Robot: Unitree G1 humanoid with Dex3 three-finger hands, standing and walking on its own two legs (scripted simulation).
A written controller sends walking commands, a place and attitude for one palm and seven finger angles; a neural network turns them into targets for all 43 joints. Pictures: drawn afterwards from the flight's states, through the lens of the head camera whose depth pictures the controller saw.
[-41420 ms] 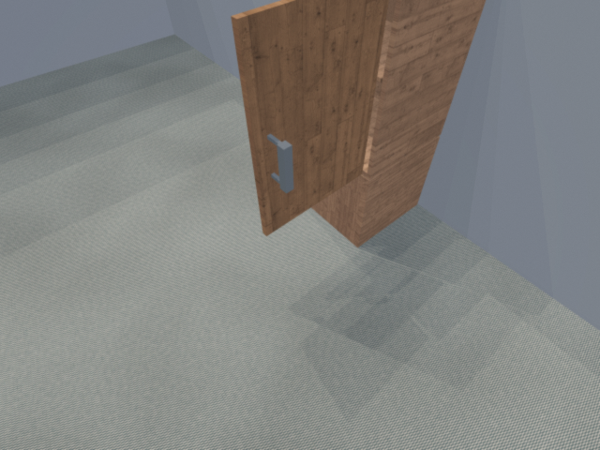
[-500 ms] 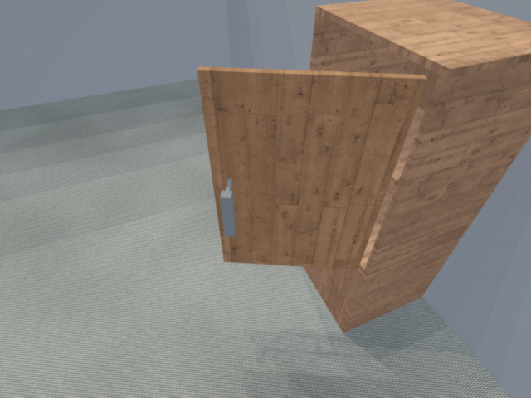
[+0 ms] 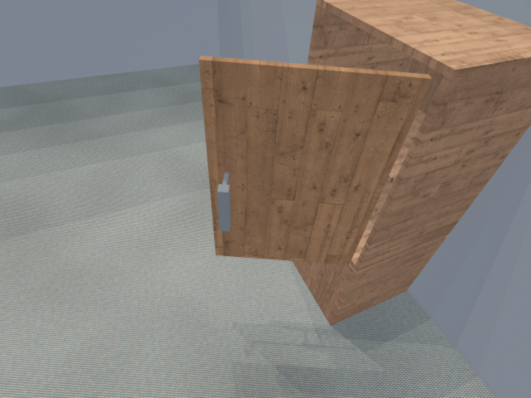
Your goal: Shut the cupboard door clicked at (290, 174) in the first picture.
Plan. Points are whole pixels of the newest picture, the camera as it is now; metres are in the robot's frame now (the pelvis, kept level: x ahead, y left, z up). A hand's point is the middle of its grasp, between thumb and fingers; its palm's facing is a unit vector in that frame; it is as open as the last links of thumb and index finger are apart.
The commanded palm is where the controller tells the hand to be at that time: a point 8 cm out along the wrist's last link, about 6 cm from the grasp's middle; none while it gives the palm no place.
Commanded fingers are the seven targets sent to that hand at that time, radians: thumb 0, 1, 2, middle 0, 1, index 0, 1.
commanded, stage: shuffle to correct the standing spot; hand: left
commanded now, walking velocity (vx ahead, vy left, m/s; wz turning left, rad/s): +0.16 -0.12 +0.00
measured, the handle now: (225, 201) +0.56 +0.12 -0.08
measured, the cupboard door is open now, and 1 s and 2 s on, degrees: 63 63 63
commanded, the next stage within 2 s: come to a stop and stand still in 0.68 s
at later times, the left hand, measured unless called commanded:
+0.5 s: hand out of the picture +0.03 +0.15 -0.19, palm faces +0.02 -1.00 -0.08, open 7.3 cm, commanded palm none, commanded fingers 0.00 0.90 0.90 -0.20 -0.30 -0.20 -0.30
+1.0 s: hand (230, 348) +0.26 +0.07 -0.17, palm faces -0.04 -0.98 -0.18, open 7.3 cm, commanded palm none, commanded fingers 0.00 0.90 0.90 -0.20 -0.30 -0.20 -0.30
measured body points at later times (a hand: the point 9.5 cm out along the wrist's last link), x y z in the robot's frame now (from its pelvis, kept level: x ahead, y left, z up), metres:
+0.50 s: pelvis +0.09 +0.00 -0.01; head +0.09 +0.04 +0.44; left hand +0.03 +0.20 -0.18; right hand +0.08 -0.22 -0.15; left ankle +0.07 +0.08 -0.74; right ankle +0.04 -0.12 -0.68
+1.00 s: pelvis +0.14 -0.08 -0.01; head +0.17 -0.09 +0.43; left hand +0.26 +0.13 -0.16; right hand +0.08 -0.32 -0.17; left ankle +0.09 +0.03 -0.70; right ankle +0.21 -0.20 -0.74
